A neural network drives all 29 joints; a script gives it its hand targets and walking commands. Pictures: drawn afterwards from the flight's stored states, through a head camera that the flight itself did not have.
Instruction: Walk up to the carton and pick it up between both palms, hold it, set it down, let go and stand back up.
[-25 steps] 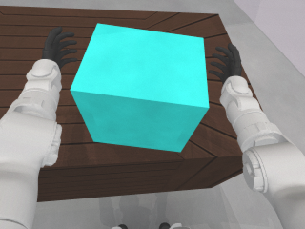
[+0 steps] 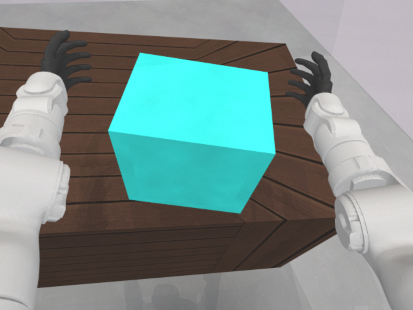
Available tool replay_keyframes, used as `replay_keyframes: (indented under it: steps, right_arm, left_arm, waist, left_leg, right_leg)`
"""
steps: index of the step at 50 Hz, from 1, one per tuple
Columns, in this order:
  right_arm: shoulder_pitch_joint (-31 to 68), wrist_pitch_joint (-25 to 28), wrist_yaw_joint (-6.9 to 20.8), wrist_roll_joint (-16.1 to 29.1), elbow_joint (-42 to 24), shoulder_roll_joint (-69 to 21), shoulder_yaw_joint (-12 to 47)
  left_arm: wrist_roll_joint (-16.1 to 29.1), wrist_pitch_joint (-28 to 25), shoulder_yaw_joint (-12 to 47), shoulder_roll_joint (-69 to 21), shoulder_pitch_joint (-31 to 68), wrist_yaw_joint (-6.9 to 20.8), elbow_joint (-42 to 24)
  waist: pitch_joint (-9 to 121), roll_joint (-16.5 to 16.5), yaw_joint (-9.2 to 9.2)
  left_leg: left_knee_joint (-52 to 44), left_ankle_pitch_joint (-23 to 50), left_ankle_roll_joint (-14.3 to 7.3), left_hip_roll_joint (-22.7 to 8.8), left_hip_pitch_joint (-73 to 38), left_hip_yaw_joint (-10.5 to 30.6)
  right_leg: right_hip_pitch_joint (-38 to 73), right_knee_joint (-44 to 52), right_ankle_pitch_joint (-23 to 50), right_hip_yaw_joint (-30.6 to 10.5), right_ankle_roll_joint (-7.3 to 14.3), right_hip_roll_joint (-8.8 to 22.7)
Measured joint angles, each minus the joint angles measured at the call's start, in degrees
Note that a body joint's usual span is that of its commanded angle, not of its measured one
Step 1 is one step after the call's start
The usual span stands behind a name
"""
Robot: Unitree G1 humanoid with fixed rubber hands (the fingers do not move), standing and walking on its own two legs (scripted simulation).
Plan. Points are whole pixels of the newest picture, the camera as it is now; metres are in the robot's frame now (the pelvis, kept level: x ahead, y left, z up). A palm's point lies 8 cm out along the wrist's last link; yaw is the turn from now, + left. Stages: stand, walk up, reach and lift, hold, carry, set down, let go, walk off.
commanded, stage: set down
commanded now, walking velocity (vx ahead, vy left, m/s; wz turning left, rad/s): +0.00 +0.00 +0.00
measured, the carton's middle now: (194, 139) +0.48 -0.01 +0.01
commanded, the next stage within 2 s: none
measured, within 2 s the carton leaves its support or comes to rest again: neither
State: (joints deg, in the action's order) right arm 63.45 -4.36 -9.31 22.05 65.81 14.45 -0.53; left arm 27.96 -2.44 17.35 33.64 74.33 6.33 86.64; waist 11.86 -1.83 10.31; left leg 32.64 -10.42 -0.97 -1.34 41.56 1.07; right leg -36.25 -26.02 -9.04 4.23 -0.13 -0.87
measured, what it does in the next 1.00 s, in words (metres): stands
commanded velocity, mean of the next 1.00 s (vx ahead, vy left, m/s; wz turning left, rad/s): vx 0.00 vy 0.00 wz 0.00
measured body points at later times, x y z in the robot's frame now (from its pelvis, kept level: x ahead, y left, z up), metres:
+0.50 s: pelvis +0.00 +0.00 +0.00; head +0.07 +0.03 +0.45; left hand +0.49 +0.24 +0.11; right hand +0.43 -0.22 +0.11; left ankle +0.04 +0.10 -0.73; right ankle +0.02 -0.13 -0.73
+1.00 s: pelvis +0.01 +0.00 +0.01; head +0.04 +0.03 +0.46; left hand +0.46 +0.25 +0.10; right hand +0.40 -0.21 +0.09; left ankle +0.04 +0.10 -0.73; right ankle +0.02 -0.13 -0.73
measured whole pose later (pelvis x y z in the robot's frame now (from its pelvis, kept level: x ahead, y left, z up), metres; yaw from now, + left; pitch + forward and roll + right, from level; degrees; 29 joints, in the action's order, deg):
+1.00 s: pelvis +0.01 +0.00 +0.01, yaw -1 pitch +8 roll -2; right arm 37.8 0.7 -13.4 20.6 48.9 10.3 2.1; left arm 22.4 -4.2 5.4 30.1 47.1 9.2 66.0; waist 4.6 -1.0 4.5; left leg 31.6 -13.1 -1.1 -0.9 26.2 0.0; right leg -22.2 -26.2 -11.7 2.2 -0.5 -0.7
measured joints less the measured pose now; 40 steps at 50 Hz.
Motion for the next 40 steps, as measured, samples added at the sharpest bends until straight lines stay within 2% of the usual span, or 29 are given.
replay_keyframes:
  steps: [16, 30, 40]
  right_arm:
    - [-4.78, 0.18, -0.72, -1.87, -3.09, -0.57, -0.14]
    - [-17.08, 3.77, -2.83, -1.57, -11.91, -3.15, 1.42]
    - [-21.52, 4.19, -3.87, -2.01, -15.07, -4.21, 1.18]
  left_arm:
    - [-0.75, -1.04, -1.23, -1.10, -4.30, -0.01, -2.12]
    - [-2.99, -2.88, -7.95, -3.12, -17.28, 1.20, -11.83]
    - [-3.75, -2.07, -10.17, -3.01, -22.65, 1.65, -16.79]
  waist:
    - [-2.42, 0.10, -1.22]
    - [-4.41, 0.45, -4.10]
    - [-4.94, 0.17, -5.12]
  left_leg:
    - [-1.35, 0.53, -0.29, 0.64, -3.52, -0.73]
    - [-0.76, -0.98, 0.12, 0.37, -7.15, -0.74]
    - [-0.22, -2.22, 0.26, 0.24, -10.30, -0.65]
  right_leg:
    - [2.37, -0.49, -0.16, -0.96, -0.25, 0.61]
    - [5.66, -1.42, -1.71, -1.28, 0.06, 0.26]
    - [8.89, -1.65, -2.73, -1.42, 0.12, 0.05]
